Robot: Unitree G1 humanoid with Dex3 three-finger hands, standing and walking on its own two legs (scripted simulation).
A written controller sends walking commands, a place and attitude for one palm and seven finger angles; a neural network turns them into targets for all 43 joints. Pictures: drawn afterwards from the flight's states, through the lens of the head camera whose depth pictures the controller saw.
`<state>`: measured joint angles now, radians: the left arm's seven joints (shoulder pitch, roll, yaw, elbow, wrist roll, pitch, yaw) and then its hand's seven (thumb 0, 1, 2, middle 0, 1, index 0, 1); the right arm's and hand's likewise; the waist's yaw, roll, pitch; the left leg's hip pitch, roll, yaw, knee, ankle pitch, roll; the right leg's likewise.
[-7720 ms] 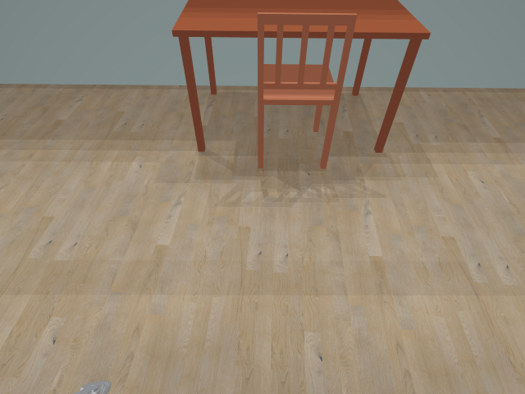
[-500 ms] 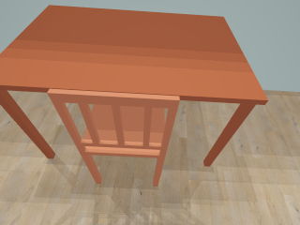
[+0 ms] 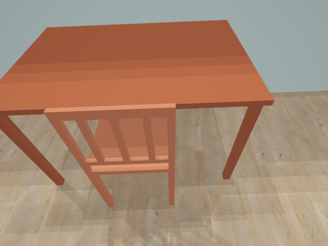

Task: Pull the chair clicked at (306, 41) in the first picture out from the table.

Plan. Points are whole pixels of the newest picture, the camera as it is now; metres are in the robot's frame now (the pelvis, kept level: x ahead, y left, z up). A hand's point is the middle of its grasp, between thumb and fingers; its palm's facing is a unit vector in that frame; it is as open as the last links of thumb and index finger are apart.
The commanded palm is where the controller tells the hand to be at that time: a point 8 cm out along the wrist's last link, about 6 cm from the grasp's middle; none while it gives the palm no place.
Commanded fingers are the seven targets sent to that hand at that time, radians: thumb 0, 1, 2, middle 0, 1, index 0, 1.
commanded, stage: come to a stop and stand still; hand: left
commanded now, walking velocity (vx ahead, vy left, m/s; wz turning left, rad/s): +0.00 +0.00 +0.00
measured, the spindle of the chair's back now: (120, 140) +0.49 +0.18 -0.11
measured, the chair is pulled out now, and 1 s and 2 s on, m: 0.00 0.00 0.00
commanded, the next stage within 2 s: look again from close up in 0.42 s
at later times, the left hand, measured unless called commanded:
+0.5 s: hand out of the picture -0.02 +0.11 -0.17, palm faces +0.07 -0.99 -0.15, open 7.4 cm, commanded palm none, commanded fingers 0.00 0.90 0.90 -0.20 -0.30 -0.20 -0.30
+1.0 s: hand out of the picture +0.03 +0.21 -0.18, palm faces -0.01 -0.98 -0.20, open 7.4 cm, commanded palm none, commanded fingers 0.00 0.90 0.90 -0.20 -0.30 -0.20 -0.30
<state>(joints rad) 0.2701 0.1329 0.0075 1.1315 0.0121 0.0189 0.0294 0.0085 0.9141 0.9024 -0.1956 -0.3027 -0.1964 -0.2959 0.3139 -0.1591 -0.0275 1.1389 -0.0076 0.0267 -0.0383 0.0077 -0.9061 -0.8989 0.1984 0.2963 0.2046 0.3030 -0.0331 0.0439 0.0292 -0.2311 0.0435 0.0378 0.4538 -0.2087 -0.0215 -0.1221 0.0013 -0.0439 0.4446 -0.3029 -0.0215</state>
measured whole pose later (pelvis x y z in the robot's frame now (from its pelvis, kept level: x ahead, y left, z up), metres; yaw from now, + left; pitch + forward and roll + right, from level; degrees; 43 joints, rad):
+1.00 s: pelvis +0.01 +0.04 +0.00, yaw -2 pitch +0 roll +0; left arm 0.30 0.17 -0.01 1.04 0.02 0.00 0.04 0.01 0.91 0.90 -0.20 -0.30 -0.20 -0.30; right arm 0.24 -0.17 0.01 1.03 -0.01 -0.02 -0.03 0.00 -0.94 -0.90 0.20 0.30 0.21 0.30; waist 0.01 -0.02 0.00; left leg -0.24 -0.04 0.08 0.51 -0.28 0.08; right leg -0.15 -0.03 0.00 0.49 -0.34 0.03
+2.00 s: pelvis -0.04 -0.01 -0.09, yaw +2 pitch +11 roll +0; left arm 0.43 0.20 0.16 0.24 -0.25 -0.42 -0.26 0.01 0.57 0.76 -0.17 -0.25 -0.17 -0.24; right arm 0.18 -0.28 -0.05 0.48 0.03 -0.23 -0.03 0.02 -0.90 -0.90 0.20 0.30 0.20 0.30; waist -0.01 -0.06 -0.14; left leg -0.86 -0.01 0.02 1.12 -0.45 0.02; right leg -0.82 0.03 -0.11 1.12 -0.51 -0.09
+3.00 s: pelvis -0.03 +0.05 -0.08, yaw +1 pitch +15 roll -4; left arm 0.34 0.26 0.15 0.05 -0.26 -0.36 -0.23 -0.01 -0.47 0.31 -0.06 -0.09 -0.06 -0.08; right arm 0.21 -0.23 0.05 0.50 0.02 -0.16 -0.05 0.02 -0.90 -0.90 0.20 0.30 0.21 0.30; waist 0.00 0.03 -0.15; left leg -0.92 -0.03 0.02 1.13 -0.48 0.09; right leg -0.84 0.01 -0.10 1.06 -0.49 -0.01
